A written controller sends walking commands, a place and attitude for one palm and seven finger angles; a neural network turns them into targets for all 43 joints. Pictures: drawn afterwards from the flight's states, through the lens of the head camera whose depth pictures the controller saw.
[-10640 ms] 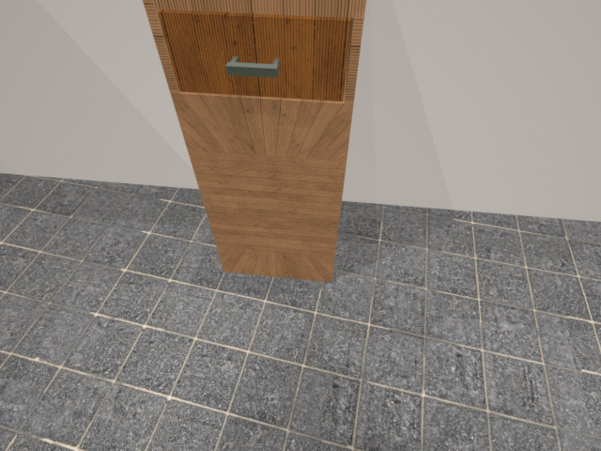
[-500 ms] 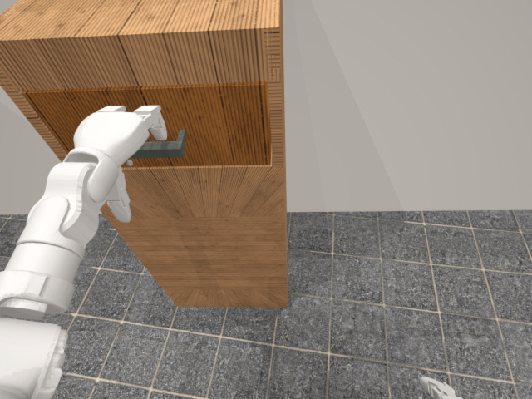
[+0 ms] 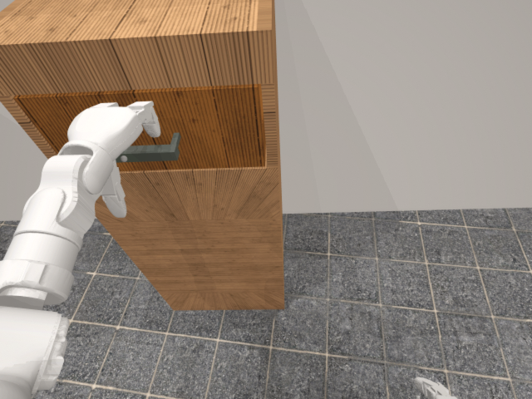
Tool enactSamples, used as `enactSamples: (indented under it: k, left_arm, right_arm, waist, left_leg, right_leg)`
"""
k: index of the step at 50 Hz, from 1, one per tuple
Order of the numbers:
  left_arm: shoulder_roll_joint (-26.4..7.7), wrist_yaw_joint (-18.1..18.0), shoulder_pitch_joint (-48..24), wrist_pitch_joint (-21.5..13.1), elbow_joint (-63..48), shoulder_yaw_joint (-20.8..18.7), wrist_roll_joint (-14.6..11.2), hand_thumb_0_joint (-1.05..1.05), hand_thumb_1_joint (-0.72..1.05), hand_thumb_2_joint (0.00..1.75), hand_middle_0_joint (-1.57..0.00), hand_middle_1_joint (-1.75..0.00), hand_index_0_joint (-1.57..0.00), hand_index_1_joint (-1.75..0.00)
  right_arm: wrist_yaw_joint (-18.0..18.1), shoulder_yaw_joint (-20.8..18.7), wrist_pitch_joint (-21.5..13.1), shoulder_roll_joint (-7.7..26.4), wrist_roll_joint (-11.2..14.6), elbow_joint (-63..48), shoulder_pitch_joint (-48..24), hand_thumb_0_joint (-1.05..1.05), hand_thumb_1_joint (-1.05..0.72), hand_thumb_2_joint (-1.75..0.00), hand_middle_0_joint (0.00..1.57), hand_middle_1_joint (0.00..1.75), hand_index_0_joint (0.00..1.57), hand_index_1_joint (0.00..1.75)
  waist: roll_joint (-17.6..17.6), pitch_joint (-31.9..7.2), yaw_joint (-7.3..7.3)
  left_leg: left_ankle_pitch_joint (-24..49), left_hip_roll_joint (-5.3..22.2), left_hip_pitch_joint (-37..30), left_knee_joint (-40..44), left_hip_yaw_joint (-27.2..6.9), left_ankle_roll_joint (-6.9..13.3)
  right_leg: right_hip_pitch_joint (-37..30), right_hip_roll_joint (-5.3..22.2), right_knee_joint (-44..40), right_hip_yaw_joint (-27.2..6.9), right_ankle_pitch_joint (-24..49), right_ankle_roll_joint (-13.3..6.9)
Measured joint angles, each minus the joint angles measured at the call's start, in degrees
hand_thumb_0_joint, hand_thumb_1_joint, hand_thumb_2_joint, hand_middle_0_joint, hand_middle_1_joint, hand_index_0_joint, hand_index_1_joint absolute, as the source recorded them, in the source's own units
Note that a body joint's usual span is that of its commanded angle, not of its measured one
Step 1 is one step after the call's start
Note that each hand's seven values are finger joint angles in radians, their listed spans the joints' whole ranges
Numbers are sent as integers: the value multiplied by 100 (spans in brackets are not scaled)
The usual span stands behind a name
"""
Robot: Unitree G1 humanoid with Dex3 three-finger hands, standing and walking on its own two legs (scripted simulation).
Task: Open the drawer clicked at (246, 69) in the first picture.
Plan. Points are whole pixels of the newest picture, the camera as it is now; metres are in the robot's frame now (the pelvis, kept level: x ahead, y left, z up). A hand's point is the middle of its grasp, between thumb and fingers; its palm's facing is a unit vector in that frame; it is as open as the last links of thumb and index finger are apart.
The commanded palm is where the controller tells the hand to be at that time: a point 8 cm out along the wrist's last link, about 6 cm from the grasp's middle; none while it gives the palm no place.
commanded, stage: move the hooked fingers above the handle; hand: left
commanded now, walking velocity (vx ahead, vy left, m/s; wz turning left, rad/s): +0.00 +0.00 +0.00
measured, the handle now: (148, 146) +0.49 +0.23 +0.11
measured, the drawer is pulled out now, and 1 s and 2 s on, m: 0.00 0.00 0.00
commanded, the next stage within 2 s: none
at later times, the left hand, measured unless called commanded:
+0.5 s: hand (139, 157) +0.42 +0.21 +0.15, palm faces -0.05 -0.03 -1.00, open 13.8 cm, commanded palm +0.40 +0.24 +0.23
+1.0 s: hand (158, 161) +0.42 +0.18 +0.14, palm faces -0.05 -0.04 -1.00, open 13.8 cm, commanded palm +0.41 +0.24 +0.23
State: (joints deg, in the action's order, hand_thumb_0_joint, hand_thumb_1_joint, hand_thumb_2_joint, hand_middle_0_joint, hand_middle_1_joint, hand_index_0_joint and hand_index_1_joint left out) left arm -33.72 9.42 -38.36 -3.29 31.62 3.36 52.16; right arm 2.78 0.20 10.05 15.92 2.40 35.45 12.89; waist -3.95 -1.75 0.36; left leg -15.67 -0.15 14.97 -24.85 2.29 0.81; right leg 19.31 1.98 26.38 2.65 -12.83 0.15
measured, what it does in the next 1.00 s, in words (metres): stands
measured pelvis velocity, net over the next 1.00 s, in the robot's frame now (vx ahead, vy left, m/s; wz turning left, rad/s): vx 0.00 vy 0.00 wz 0.01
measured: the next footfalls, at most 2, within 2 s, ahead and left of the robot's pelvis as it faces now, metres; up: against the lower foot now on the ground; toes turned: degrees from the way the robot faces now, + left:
none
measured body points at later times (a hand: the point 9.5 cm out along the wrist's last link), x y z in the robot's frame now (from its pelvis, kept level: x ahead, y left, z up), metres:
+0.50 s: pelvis +0.00 +0.01 +0.00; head +0.03 -0.03 +0.45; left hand +0.42 +0.21 +0.20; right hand +0.15 -0.24 -0.13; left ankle -0.04 +0.11 -0.74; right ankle +0.00 -0.12 -0.74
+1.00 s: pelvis +0.00 +0.00 +0.00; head +0.04 -0.03 +0.45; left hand +0.41 +0.19 +0.20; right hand +0.16 -0.25 -0.12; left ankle -0.04 +0.11 -0.74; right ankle +0.00 -0.12 -0.74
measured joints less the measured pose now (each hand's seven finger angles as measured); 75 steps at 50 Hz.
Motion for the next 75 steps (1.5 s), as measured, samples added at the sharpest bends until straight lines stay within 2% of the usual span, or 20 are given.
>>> enactSamples:
  k: [4,7,12,18,24,30,35,39,41,44,47,50,52,54,56,58,61,65,70,75]
  left_arm:
    - [11,-236,243,-304,-477,-15,-49,0,-48,30,-33,-121,-32,-121]
    - [13,-476,97,-301,-471,30,-75,0,-49,30,-32,-121,-32,-121]
    - [-54,-610,-401,158,58,67,-23,0,-49,30,-32,-120,-32,-120]
    - [8,-212,-379,603,-65,278,2,-1,-49,30,-31,-120,-32,-121]
    - [276,33,37,242,-437,361,-134,-1,-49,30,-31,-120,-32,-121]
    - [164,-408,202,-124,-581,-6,0,0,-49,30,-32,-120,-32,-120]
    - [-55,-649,-36,277,-502,-136,22,0,-48,30,-32,-120,-32,-120]
    - [-75,-325,-251,851,-303,189,-64,0,-49,30,-31,-120,-31,-120]
    - [-10,-58,-246,957,-310,407,-91,-1,-49,30,-31,-120,-31,-120]
    - [152,243,-114,767,-465,664,-135,-1,-49,30,-31,-120,-31,-120]
    - [333,270,36,261,-619,722,-205,-1,-49,30,-31,-120,-31,-120]
    - [390,-34,153,-261,-719,482,-212,0,-49,30,-32,-120,-32,-120]
    - [345,-378,32,-390,-594,324,-160,0,-49,30,-32,-120,-32,-120]
    - [249,-705,-181,-343,-361,143,-104,0,-48,30,-33,-121,-32,-120]
    - [174,-808,-332,-328,-211,186,-125,0,-48,30,-40,-125,-32,-120]
    - [156,-871,-418,-38,-63,193,-6,0,-48,30,-43,-127,-32,-121]
    - [110,-756,-376,332,32,125,41,0,-48,30,-42,-126,-35,-123]
    - [-104,-369,-286,704,366,-36,24,0,-49,30,-37,-124,-34,-123]
    - [-253,126,-57,449,120,70,-39,0,-48,30,-34,-122,-33,-121]
    - [1,83,-17,-212,-464,494,-174,-1,-49,30,-33,-121,-32,-121]
  right_arm:
    - [-9,-130,-77,44,-48,57,74,1,-91,-90,20,29,20,30]
    - [-25,-163,-130,74,-45,193,35,1,-91,-90,20,29,20,30]
    - [-61,-104,-133,75,2,323,-117,1,-91,-90,20,29,20,30]
    - [-117,-77,-26,52,37,173,-106,1,-91,-90,20,29,20,30]
    - [-92,14,5,2,28,40,-203,1,-91,-90,20,29,20,30]
    - [-75,-3,-126,-71,-67,5,-257,0,-91,-90,20,29,20,30]
    - [-163,-57,-150,-22,-57,199,-197,0,-91,-90,20,29,20,30]
    - [-182,-39,-35,55,47,273,-166,1,-91,-90,20,29,20,30]
    - [-161,-18,2,79,77,246,-174,1,-91,-90,20,29,20,30]
    - [-105,2,-19,81,69,157,-207,1,-91,-90,20,29,20,30]
    - [-39,-3,-98,50,32,69,-261,1,-91,-90,20,29,20,30]
    - [11,-5,-181,1,-41,21,-303,1,-91,-90,20,29,20,30]
    - [30,-13,-227,-33,-54,48,-302,0,-91,-90,20,29,20,30]
    - [21,3,-231,-56,-41,137,-321,0,-91,-90,20,29,20,30]
    - [-8,30,-193,-51,-30,250,-322,0,-91,-90,20,29,20,30]
    - [-53,61,-129,-33,-21,341,-320,0,-91,-90,20,29,20,30]
    - [-72,109,-8,-5,10,392,-315,0,-91,-90,20,29,20,30]
    - [-7,139,55,12,73,307,-260,1,-91,-90,20,29,20,30]
    - [92,10,-52,68,73,136,-29,1,-91,-90,20,29,20,30]
    - [146,-159,-210,162,31,177,38,1,-91,-90,20,29,20,30]
  waist:
    - [10,36,86]
    - [4,33,130]
    - [-17,-20,103]
    - [-94,-134,87]
    - [-65,-80,61]
    - [-10,25,71]
    - [-82,-46,187]
    - [-138,-99,231]
    - [-136,-98,217]
    - [-99,-71,159]
    - [-45,-9,82]
    - [-10,20,6]
    - [4,42,-6]
    - [9,74,10]
    - [-12,72,48]
    - [-57,35,67]
    - [-132,-11,59]
    - [-157,-13,-11]
    - [-50,31,29]
    - [26,70,131]
  left_leg:
    - [-29,2,43,-66,-44,-3]
    - [-33,-11,83,-97,-85,-2]
    - [2,-30,124,-61,-95,4]
    - [6,-48,43,10,-70,29]
    - [-33,-47,-85,14,-21,40]
    - [-22,-19,-35,2,3,14]
    - [3,-24,21,18,-58,1]
    - [18,-46,-15,43,-129,10]
    - [22,-56,-41,51,-151,15]
    - [10,-64,-72,29,-157,22]
    - [-18,-56,-88,-11,-132,19]
    - [-36,-30,-79,-30,-73,9]
    - [-37,-13,-66,-33,-47,-2]
    - [-22,5,-55,-17,-18,-15]
    - [7,15,-38,20,1,-24]
    - [45,12,-21,72,19,-26]
    - [95,11,-52,159,58,-20]
    - [117,19,-99,198,63,-22]
    - [78,20,-77,84,-53,-30]
    - [9,-11,-4,-89,-176,-21]
  right_leg:
    - [-4,3,1,43,-10,1]
    - [4,19,2,83,-14,6]
    - [45,36,-25,91,13,13]
    - [-18,50,-72,64,14,40]
    - [-109,46,-43,14,-23,48]
    - [-51,16,-37,-9,-2,25]
    - [-34,24,-81,52,14,23]
    - [-103,50,-113,121,5,30]
    - [-137,61,-117,142,0,32]
    - [-162,70,-80,148,-23,31]
    - [-164,62,-35,122,-42,25]
    - [-127,32,-14,63,-37,17]
    - [-104,13,-16,37,-25,11]
    - [-81,-7,-33,10,1,2]
    - [-56,-20,-69,-9,38,-2]
    - [-22,-20,-101,-26,71,-2]
    - [-17,-25,-140,-65,108,3]
    - [-45,-34,-140,-69,109,-4]
    - [-98,-22,-84,45,56,-26]
    - [-125,20,-22,164,3,-21]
